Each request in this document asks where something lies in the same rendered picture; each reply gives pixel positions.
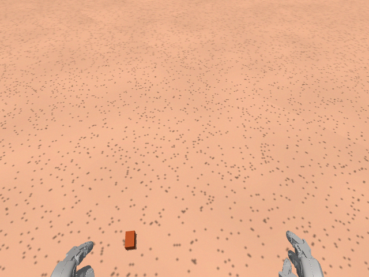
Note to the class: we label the small box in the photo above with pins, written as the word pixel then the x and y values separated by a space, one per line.
pixel 130 240

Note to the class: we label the right robot hand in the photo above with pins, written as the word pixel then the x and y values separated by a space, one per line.
pixel 305 264

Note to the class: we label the left robot hand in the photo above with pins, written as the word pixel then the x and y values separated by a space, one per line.
pixel 67 267

